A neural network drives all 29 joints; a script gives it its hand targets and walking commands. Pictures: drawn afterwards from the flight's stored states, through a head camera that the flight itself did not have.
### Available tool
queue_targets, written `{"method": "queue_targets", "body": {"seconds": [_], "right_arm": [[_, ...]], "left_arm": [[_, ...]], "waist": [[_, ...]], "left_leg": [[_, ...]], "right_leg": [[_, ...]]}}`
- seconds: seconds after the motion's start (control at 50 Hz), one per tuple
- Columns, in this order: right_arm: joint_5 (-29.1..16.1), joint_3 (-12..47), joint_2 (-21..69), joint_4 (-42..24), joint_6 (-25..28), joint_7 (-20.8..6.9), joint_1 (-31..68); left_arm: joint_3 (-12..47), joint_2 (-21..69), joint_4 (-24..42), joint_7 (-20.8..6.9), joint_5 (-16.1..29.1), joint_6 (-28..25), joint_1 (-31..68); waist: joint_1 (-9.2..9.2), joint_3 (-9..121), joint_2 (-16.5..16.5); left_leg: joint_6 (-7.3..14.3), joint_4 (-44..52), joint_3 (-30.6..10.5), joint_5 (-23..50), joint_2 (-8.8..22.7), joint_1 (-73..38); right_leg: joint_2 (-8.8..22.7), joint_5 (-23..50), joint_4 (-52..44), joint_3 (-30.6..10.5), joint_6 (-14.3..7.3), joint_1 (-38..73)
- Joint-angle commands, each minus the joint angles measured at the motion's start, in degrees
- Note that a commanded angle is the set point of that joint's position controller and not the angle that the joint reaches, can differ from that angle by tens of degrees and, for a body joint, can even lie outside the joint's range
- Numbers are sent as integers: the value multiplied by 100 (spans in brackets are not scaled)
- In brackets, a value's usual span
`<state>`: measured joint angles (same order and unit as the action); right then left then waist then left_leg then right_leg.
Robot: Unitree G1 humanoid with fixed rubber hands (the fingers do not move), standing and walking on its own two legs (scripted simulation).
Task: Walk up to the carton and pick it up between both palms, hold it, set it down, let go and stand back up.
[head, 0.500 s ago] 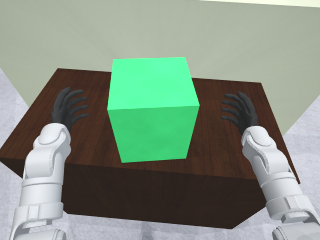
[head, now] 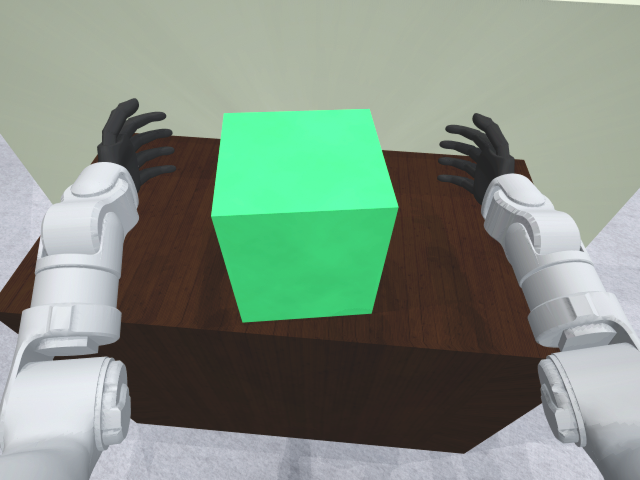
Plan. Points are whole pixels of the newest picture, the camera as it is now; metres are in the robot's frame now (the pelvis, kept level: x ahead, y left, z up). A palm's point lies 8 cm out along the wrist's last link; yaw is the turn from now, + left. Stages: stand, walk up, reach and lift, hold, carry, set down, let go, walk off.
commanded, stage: reach and lift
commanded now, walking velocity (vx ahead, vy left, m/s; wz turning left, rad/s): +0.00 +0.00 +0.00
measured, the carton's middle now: (303, 220) +0.47 +0.08 +0.03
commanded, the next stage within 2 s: none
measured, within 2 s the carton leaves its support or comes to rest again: neither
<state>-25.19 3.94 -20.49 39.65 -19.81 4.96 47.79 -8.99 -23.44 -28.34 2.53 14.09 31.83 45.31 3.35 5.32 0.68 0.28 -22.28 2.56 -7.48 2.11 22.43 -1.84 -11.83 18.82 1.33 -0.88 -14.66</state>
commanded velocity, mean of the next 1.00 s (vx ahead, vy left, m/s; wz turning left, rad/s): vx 0.00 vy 0.00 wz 0.00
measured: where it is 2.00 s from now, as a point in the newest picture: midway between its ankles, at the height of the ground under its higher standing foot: outside the picture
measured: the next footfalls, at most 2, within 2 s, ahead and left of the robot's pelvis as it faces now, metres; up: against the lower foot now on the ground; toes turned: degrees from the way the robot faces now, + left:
none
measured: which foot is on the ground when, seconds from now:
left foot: down 0.00-1.00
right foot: down 0.00-1.00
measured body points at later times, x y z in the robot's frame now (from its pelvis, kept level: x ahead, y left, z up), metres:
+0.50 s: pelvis -0.01 +0.00 +0.00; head +0.03 +0.02 +0.45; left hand +0.45 +0.27 +0.22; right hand +0.48 -0.16 +0.22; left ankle +0.03 +0.11 -0.74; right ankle -0.03 -0.11 -0.74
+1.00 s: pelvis -0.01 +0.00 -0.01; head +0.06 +0.02 +0.44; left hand +0.45 +0.26 +0.12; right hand +0.48 -0.14 +0.11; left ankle +0.03 +0.11 -0.74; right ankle -0.03 -0.11 -0.74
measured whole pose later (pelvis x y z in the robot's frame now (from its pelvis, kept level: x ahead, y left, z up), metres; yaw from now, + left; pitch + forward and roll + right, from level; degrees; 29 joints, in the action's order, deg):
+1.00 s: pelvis -0.01 +0.00 -0.01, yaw +1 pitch +15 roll -2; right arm -16.7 0.2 -16.1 61.9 -6.5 3.7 56.5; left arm -1.8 -20.3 -61.7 2.6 14.2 7.3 57.7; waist 4.4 8.7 0.8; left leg 0.0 -24.4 0.8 -6.6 2.4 33.3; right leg -2.3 -11.1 20.7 2.7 -1.1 -25.1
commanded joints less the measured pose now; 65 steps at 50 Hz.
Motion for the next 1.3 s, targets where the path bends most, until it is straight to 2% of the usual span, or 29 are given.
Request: {"method": "queue_targets", "body": {"seconds": [0.0, 0.02, 0.04, 0.08, 0.1, 0.16, 0.18, 0.2, 0.24, 0.26, 0.3, 0.34, 0.4, 0.42, 0.44, 0.52, 0.56, 0.62, 0.72, 0.74, 0.8, 0.82, 0.88, 0.9, 0.96, 1.08, 1.12, 1.22, 1.28], "right_arm": [[-10, -439, -1038, -1044, 300, -6, 3161], [79, -395, -1048, -711, 220, 6, 3224], [74, -431, -1046, -653, 164, -7, 3153], [127, -384, -1092, -251, 68, -43, 3451], [122, -427, -1126, -253, 65, -68, 3722], [24, -376, -1204, 175, 79, -104, 4010], [-2, -419, -1221, -65, 140, -106, 4118], [58, -387, -1170, 188, 127, -69, 3983], [29, -415, -1261, 192, 126, -82, 4385], [77, -343, -1142, 221, 119, -85, 4423], [-6, -205, -1047, 191, 104, -110, 4535], [-13, -196, -1137, 408, 144, -128, 4780], [-57, -100, -1096, 1043, 105, -159, 4849], [22, -26, -1162, 1041, 139, -191, 4879], [-12, -135, -1173, 876, 222, -195, 4964], [129, -229, -1147, 1442, 337, -227, 4990], [270, -351, -1114, 1562, 425, -302, 4833], [451, -392, -1034, 1819, 603, -320, 4672], [590, -419, -923, 1481, 1027, -282, 4467], [655, -499, -911, 1523, 1110, -268, 4274], [689, -402, -759, 1343, 1316, -221, 4132], [731, -464, -790, 1724, 1311, -199, 4088], [704, -518, -616, 1114, 1539, -128, 4100], [789, -589, -712, 1273, 1573, -102, 4197], [1059, -621, -507, 905, 1742, -114, 4216], [1061, -554, -498, 1156, 2088, -79, 4062], [1068, -580, -529, 1546, 2172, -45, 3822], [1030, -451, -291, 2169, 2366, -115, 3668], [987, -544, -442, 2310, 2512, -281, 3754]], "left_arm": [[-16, -1040, 1029, 20, 105, -258, 2888], [-74, -1137, 771, 4, 46, -195, 2962], [-43, -1086, 665, -17, 23, -176, 2981], [48, -1145, 385, -4, 59, -147, 3371], [45, -1126, 259, 15, 78, -143, 3594], [115, -1007, -231, 89, 109, -202, 3791], [71, -1191, -36, 105, 83, -265, 3975], [82, -1211, -62, 103, 96, -294, 3922], [103, -1265, -277, 158, 61, -331, 4330], [155, -1290, -533, 162, 93, -399, 4399], [178, -1235, -769, 151, 87, -498, 4420], [180, -1287, -1039, 139, 90, -580, 4623], [259, -1324, -1605, 102, 104, -791, 4927], [394, -1385, -1787, 131, 213, -849, 4972], [467, -1280, -1555, 159, 234, -924, 5178], [876, -1274, -2116, 143, 493, -1182, 5379], [989, -1141, -2152, 126, 454, -1353, 5301], [999, -1035, -2629, 45, 375, -1560, 5135], [642, -925, -2354, -9, 88, -2031, 4774], [699, -834, -2344, -16, 75, -2103, 4734], [508, -870, -2251, -33, -55, -2289, 4482], [542, -846, -2365, -39, -143, -2307, 4486], [553, -704, -1974, 5, -33, -2512, 4489], [600, -686, -2058, 9, 42, -2583, 4611], [491, -694, -2221, 37, -5, -2983, 4715], [337, -673, -2913, 8, -171, -3517, 4344], [195, -686, -3173, -47, -313, -3579, 4091], [374, -298, -3652, -158, -357, -3855, 4002], [524, -290, -3379, -42, -260, -4102, 4274]], "waist": [[-90, 3778, -420], [-167, 3593, -351], [-69, 3361, -368], [-123, 3312, -300], [-21, 3382, -333], [-54, 3321, -191], [13, 3559, -298], [23, 3749, -256], [-45, 3718, -278], [18, 3540, -230], [213, 3671, -58], [162, 3756, -36], [249, 3374, -85], [229, 3484, -49], [159, 3783, -322], [-67, 3721, -364], [-34, 3720, -598], [-127, 3564, -595], [118, 4109, -476], [69, 4126, -631], [156, 4188, -520], [160, 3940, -580], [161, 4304, -528], [18, 4382, -353], [85, 4616, -73], [210, 5336, 67], [245, 5133, 1], [196, 4327, -80], [230, 4773, -359]], "left_leg": [[-237, -517, -256, 3152, -67, -3137], [-206, -403, -196, 2859, -101, -3066], [-174, -414, -249, 2849, -62, -3098], [-181, -303, -201, 2339, -45, -2978], [-162, -306, -203, 2276, -55, -2897], [-177, -365, -284, 2590, -15, -3001], [-191, -406, -237, 2603, -21, -3027], [-184, -425, -215, 2844, -51, -3013], [-226, -391, -193, 2516, -65, -2904], [-181, -318, -231, 2324, -30, -2710], [-96, -285, -189, 2278, -78, -2596], [-67, -268, -128, 2169, -104, -2374], [-57, -118, -118, 1809, -103, -2072], [-92, -99, -208, 1739, -28, -2194], [-155, -225, -179, 1875, -33, -2400], [-191, -316, -288, 1724, 25, -2664], [-285, -368, -275, 1913, 37, -2920], [-350, -494, -279, 2270, 40, -2998], [-280, -547, -192, 2663, -33, -2733], [-338, -561, -209, 2862, -38, -2753], [-342, -634, -177, 2995, -51, -2779], [-394, -589, -144, 2880, -85, -2802], [-351, -631, -173, 2864, -72, -2621], [-342, -609, -175, 2650, -77, -2516], [-290, -634, -113, 2517, -80, -2131], [-278, -765, 20, 2871, -104, -1751], [-277, -747, 22, 2896, -93, -1610], [-300, -703, -63, 2649, 20, -1585], [-402, -824, -72, 2981, 79, -1884]], "right_leg": [[-105, 2595, -97, 60, 333, -129], [-91, 2527, -146, 76, 326, -160], [-75, 2340, -229, 52, 307, -68], [-43, 2136, -218, 40, 273, -158], [-22, 1969, -213, -3, 299, -201], [-93, 2327, -139, 112, 315, -363], [-85, 2287, -132, 54, 326, -393], [-78, 2425, -95, 45, 351, -274], [-64, 2499, -108, 75, 336, -183], [-34, 2248, -184, 21, 329, -153], [-5, 2475, -86, -63, 394, -48], [-10, 2651, -23, -53, 423, 134], [74, 2282, -60, -92, 449, 179], [39, 2068, -70, -90, 407, 79], [56, 2115, -70, -51, 371, -117], [19, 1561, -155, 89, 316, -791], [-34, 1312, -223, 177, 228, -1005], [-6, 1577, -186, 188, 230, -1105], [-11, 2240, 31, 168, 295, -573], [-15, 2245, -31, 136, 265, -608], [-54, 2240, 36, 226, 301, -603], [-48, 1991, -5, 195, 308, -655], [-71, 2067, 17, 233, 310, -655], [-59, 1901, 17, 227, 332, -793], [1, 2119, 207, 229, 380, -608], [67, 2970, 485, 130, 495, -315], [79, 3134, 510, 100, 480, -287], [84, 2364, 414, 110, 353, -642], [9, 1984, 439, 194, 274, -1213]]}}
